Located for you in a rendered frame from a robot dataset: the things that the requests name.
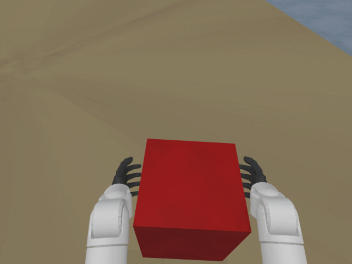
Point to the robot right forearm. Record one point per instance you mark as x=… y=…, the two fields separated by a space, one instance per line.
x=278 y=225

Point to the robot right hand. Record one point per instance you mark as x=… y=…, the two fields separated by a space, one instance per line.
x=256 y=174

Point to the robot left forearm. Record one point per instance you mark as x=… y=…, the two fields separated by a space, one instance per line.
x=109 y=227

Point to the robot left hand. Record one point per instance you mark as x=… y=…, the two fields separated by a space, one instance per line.
x=121 y=176

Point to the carton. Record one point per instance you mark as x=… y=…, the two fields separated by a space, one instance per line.
x=191 y=203

